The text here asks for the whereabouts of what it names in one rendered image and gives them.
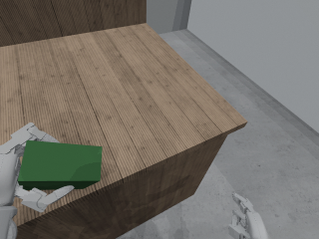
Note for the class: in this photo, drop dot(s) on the right robot hand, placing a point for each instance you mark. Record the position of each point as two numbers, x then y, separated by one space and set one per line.
251 225

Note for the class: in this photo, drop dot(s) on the left robot forearm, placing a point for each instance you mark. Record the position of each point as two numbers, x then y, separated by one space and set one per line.
8 228

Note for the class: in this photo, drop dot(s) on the table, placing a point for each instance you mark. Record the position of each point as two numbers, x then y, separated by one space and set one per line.
93 72

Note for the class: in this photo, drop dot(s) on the sponge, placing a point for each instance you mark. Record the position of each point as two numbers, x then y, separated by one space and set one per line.
53 165

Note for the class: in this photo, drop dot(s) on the left robot hand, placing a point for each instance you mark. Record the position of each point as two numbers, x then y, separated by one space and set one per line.
10 165

